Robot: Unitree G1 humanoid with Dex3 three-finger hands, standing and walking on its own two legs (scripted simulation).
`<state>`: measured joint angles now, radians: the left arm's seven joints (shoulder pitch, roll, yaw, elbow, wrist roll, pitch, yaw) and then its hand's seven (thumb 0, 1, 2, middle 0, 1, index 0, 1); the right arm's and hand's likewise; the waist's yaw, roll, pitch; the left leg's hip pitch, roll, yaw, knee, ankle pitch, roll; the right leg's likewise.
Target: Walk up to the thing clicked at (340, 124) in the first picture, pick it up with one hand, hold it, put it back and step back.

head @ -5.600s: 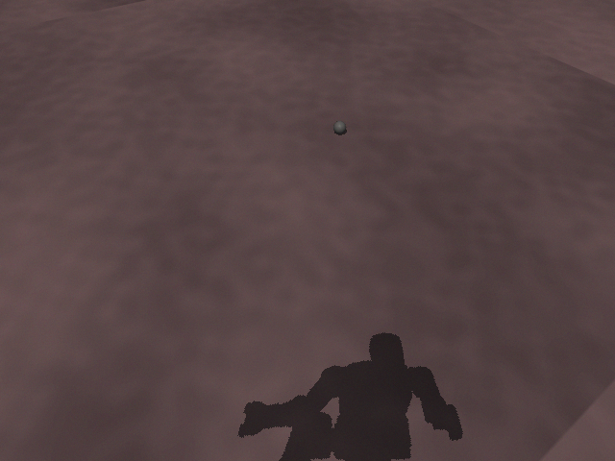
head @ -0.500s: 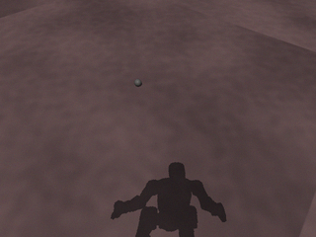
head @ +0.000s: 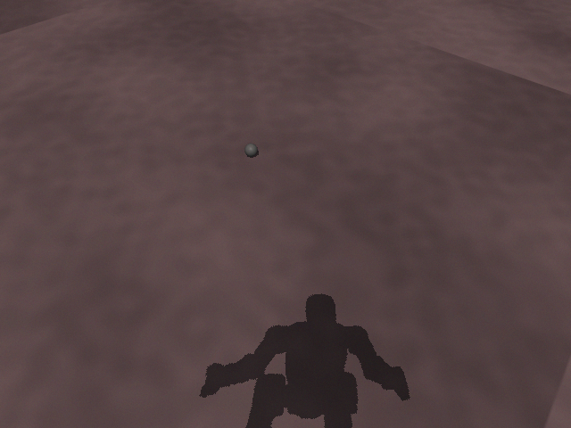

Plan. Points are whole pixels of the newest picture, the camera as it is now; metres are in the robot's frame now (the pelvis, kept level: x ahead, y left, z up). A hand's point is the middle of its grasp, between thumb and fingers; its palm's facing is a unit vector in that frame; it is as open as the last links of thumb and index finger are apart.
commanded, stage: stand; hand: left
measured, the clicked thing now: (251, 150) +1.50 +0.19 -0.75
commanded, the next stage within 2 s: walk up in 0.24 s
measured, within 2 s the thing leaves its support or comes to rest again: neither
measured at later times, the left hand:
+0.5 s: hand out of the picture +0.06 +0.31 -0.16, palm faces +0.04 -0.94 -0.35, open 7.4 cm
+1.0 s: hand (166, 274) +0.42 +0.25 -0.16, palm faces -0.14 -0.93 -0.33, open 7.4 cm
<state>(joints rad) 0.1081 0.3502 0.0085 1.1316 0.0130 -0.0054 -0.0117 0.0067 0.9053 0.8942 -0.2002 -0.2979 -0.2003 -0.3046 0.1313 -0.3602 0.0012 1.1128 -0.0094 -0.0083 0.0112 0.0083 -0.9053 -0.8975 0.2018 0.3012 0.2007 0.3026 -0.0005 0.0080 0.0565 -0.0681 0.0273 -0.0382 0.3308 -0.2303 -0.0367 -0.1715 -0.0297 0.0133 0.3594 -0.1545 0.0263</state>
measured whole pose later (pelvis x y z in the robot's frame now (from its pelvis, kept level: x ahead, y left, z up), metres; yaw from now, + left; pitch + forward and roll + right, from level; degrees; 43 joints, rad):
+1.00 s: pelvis +0.26 +0.01 -0.03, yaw -3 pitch -2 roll -1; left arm 0.09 0.36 0.06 0.91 0.02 -0.05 -0.09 0.01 0.91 0.89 -0.20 -0.30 -0.20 -0.30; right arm 0.39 -0.39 -0.07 0.94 -0.01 -0.04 0.04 0.01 -0.90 -0.90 0.20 0.30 0.20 0.30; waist -0.05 0.06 0.12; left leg 0.05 0.09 0.07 0.74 -0.52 0.02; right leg -0.44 0.00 -0.08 0.65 -0.17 -0.03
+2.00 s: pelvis +0.71 -0.01 -0.02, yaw -5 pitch -3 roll +2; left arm 0.23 0.37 0.06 0.84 0.01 -0.08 -0.06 0.01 0.91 0.89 -0.20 -0.30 -0.20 -0.30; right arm 0.34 -0.42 -0.04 0.86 0.00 -0.05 0.04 0.01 -0.91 -0.90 0.20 0.30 0.20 0.30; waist 0.01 0.04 0.09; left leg -0.32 0.02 0.01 1.09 -0.47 0.04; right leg -0.32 -0.05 -0.05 0.60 -0.23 -0.04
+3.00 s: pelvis +0.98 -0.05 -0.01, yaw -2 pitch -2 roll +2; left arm 0.25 0.35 0.02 0.86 0.02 -0.06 -0.03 0.01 0.90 0.89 -0.20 -0.30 -0.20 -0.31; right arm 0.29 -0.42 -0.03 0.89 0.00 -0.01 0.03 0.01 -0.91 -0.90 0.20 0.30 0.20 0.30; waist 0.02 0.07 0.10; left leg -0.43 0.02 -0.02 0.95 -0.42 0.02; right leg -0.31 -0.04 -0.05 0.54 -0.19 -0.03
